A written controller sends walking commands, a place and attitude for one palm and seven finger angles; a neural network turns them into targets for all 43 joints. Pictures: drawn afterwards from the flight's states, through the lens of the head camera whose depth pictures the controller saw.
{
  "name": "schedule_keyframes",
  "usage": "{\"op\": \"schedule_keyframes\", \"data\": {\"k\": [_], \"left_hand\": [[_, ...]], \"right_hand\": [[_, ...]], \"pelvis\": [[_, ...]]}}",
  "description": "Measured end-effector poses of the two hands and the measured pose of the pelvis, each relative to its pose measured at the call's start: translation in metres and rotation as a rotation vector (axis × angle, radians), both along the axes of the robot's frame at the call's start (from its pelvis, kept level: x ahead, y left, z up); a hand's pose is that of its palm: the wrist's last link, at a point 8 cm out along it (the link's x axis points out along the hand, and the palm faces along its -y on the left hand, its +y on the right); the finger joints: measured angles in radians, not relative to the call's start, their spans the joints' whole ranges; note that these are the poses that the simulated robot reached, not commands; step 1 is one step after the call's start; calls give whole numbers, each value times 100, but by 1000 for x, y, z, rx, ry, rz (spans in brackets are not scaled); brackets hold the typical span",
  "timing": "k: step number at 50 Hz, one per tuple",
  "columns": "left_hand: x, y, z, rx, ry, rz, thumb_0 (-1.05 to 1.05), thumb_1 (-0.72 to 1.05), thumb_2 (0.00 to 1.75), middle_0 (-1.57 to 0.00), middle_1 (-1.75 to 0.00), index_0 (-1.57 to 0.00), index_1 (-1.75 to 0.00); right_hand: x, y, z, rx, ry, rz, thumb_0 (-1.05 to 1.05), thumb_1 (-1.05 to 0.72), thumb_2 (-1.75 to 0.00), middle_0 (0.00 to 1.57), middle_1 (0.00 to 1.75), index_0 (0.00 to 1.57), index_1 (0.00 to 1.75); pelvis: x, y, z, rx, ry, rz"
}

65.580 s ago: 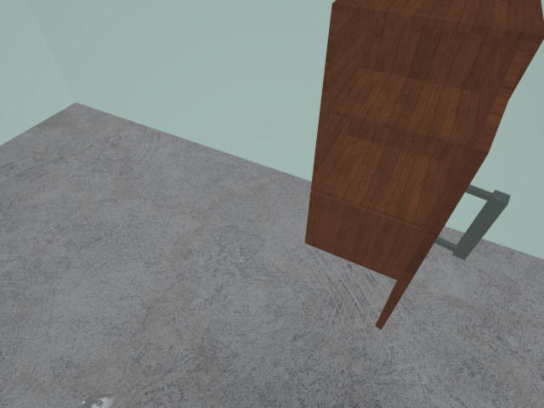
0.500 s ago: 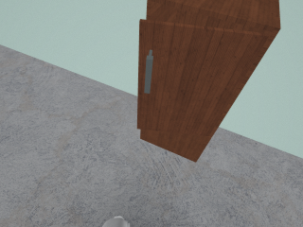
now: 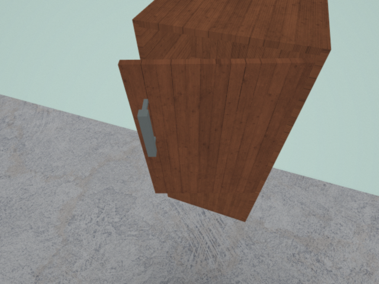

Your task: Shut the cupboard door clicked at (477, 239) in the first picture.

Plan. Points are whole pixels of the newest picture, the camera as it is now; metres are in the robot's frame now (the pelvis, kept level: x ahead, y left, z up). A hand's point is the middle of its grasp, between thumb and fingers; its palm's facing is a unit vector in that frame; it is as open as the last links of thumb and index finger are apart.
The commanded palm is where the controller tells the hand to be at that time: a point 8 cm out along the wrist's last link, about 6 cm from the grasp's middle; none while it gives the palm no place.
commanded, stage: come to a stop and stand still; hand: left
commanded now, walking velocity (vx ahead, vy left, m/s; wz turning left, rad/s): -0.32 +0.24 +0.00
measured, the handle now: (149, 129) +0.47 +0.12 +0.04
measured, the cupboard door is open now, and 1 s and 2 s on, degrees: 19 19 19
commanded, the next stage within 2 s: look again from close up in 1.16 s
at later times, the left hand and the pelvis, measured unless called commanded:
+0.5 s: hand out of the picture -0.01 +0.25 -0.17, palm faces +0.10 -0.97 -0.22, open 7.4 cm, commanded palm none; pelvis -0.03 +0.05 +0.01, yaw +1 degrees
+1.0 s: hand out of the picture -0.08 +0.19 -0.17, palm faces +0.01 -0.99 -0.14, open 7.3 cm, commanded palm none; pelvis -0.07 +0.03 +0.02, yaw +0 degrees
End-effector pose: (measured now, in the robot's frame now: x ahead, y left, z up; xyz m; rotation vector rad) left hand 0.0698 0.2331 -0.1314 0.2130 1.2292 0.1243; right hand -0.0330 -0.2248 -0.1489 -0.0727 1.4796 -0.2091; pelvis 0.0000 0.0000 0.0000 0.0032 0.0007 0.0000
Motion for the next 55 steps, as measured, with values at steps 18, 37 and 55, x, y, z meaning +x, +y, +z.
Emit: {"op": "schedule_keyframes", "data": {"k": [18, 37, 55], "left_hand": [[-42, 49, -23, -30, 27, 128, 1, 91, 90, -20, -30, -20, -30], [-140, 38, 3, -7, 200, 88, 1, 91, 90, -20, -30, -19, -30], [-162, 1, -9, -98, 213, 69, 1, 92, 90, -20, -30, -20, -30]], "right_hand": [[98, 15, 33, -128, -261, 177, 0, -91, -90, 20, 30, 20, 29], [21, 44, 14, -13, -190, 74, -1, -93, -90, 20, 30, 20, 30], [-100, 40, 25, -27, 67, 7, 0, -91, -90, 20, 30, 20, 29]], "pelvis": [[-24, 36, -3, -19, -10, 37], [-55, 45, 12, 3, -5, -7], [-74, 33, 15, -4, -33, -7]]}}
